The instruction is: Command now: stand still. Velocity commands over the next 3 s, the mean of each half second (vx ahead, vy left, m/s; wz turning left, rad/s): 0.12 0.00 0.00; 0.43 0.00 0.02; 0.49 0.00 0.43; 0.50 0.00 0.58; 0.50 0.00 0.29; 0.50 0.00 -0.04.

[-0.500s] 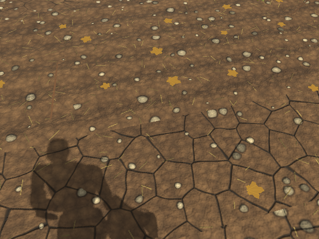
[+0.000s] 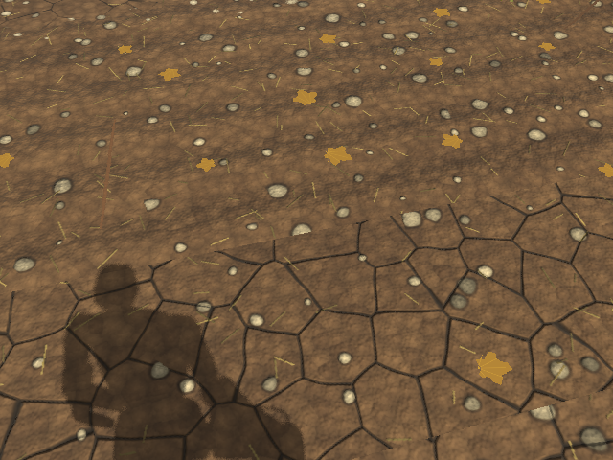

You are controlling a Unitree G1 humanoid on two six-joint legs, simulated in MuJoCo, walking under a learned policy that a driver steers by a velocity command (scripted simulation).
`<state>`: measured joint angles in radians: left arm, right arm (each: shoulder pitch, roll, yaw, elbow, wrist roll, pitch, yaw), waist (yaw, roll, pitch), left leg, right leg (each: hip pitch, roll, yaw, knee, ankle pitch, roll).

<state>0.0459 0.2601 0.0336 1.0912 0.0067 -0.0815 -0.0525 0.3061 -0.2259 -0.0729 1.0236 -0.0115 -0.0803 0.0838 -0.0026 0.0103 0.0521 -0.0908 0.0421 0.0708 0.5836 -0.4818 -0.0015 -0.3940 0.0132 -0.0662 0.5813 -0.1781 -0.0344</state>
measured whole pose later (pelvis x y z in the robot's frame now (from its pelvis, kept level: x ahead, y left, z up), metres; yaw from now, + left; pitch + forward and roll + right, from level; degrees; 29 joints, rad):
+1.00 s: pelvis +0.28 +0.02 +0.00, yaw +0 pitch -1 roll +1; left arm 0.44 0.18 0.03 1.05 0.07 -0.11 -0.06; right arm 0.23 -0.19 -0.06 0.97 -0.08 -0.14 0.03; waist -0.02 -0.03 0.02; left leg -0.30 -0.05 0.08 0.65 -0.34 0.08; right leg -0.33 0.01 0.06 1.27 -0.45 -0.07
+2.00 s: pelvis +0.81 +0.12 -0.17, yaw +33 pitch +3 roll -1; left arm 0.25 0.26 0.05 0.89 -0.01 -0.12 0.00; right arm 0.13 -0.25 -0.06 0.70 0.01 -0.04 0.02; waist 0.03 0.00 0.02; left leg -0.45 -0.09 0.00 0.57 -0.17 0.10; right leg -0.45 -0.06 0.03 1.29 -0.39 0.01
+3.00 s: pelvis +1.23 +0.46 -0.16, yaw +37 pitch +3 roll +0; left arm 0.35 0.28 0.06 0.87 -0.03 -0.06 0.00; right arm 0.11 -0.24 -0.05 0.71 0.00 -0.10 0.02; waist 0.03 -0.03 0.02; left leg -0.38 0.00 0.06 0.50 -0.16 0.04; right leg -0.40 -0.02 0.05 1.13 -0.42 -0.02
